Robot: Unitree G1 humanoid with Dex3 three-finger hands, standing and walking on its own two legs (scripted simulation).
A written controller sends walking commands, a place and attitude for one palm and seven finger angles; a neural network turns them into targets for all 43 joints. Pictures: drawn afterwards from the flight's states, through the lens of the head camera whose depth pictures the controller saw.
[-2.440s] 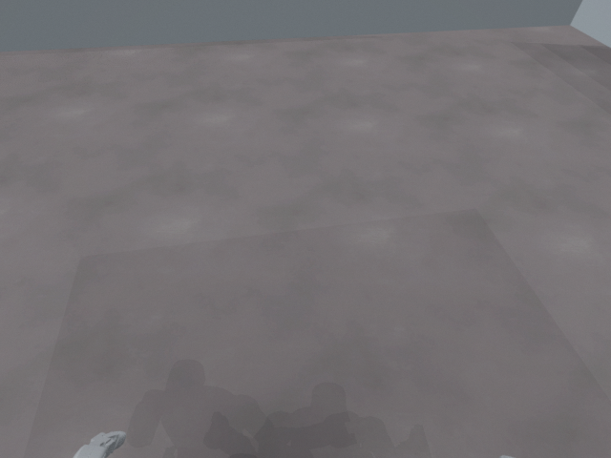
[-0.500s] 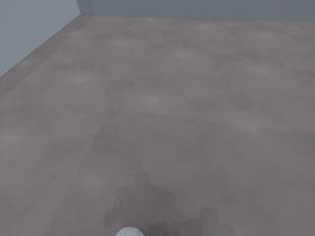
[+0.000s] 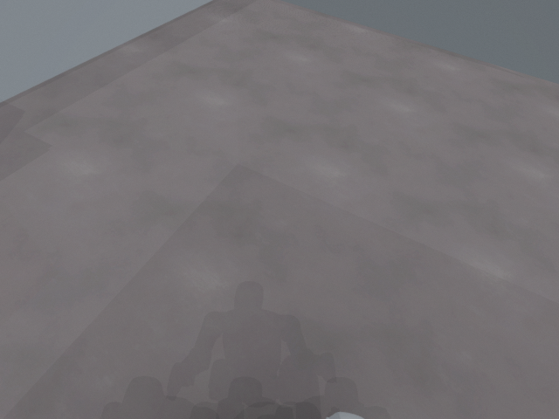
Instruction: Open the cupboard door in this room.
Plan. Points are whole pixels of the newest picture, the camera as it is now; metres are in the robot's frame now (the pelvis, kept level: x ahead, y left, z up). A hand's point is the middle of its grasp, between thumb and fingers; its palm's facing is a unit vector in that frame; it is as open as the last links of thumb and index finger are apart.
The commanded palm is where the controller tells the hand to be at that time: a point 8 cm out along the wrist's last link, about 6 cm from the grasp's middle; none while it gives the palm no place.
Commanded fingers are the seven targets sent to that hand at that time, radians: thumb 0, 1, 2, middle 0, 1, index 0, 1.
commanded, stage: turn or walk to find it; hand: left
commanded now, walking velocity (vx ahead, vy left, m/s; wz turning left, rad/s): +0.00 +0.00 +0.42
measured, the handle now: out of the picture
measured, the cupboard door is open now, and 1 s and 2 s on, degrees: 0 0 0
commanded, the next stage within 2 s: stand and wait in 1.68 s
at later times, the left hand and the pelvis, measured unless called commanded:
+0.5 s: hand out of the picture +0.04 +0.14 -0.14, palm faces +0.21 -0.94 -0.27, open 7.4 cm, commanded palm none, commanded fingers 0.00 0.90 0.90 -0.20 -0.30 -0.20 -0.30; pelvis -0.03 -0.06 +0.00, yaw +13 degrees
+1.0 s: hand out of the picture -0.17 +0.16 -0.20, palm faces +0.50 -0.84 -0.23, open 7.4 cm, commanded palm none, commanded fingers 0.00 0.90 0.90 -0.20 -0.30 -0.20 -0.30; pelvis -0.07 -0.02 -0.01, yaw +26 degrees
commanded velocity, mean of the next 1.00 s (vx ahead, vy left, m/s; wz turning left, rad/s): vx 0.00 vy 0.00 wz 0.42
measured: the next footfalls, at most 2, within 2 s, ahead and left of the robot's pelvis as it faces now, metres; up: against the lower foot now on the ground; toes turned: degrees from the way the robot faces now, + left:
right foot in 0.36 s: +0.02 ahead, -0.13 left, +0.00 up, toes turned +7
left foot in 0.92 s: -0.08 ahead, +0.07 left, +0.00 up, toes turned +30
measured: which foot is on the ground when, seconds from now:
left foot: down 0.00-0.36, up 0.38-0.90, down 0.92-1.00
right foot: up 0.00-0.34, down 0.36-0.92, up 0.94-1.00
